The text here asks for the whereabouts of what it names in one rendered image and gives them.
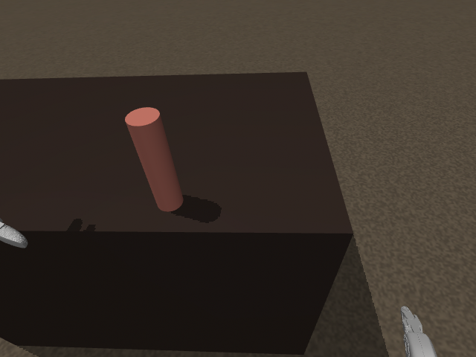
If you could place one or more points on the right robot hand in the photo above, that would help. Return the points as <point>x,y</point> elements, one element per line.
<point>416,343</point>

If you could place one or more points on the can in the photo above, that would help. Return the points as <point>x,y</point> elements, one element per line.
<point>147,131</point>

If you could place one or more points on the left robot hand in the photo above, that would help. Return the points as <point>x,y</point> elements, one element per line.
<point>11,236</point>

